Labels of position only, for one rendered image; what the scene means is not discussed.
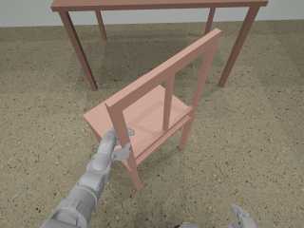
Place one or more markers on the chair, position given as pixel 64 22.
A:
pixel 151 110

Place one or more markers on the right robot hand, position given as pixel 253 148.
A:
pixel 243 217

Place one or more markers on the robot left forearm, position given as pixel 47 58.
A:
pixel 77 208

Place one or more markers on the table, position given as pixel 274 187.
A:
pixel 64 6

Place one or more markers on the robot left upper arm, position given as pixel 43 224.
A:
pixel 55 223

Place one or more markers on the left robot hand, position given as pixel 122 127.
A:
pixel 110 140

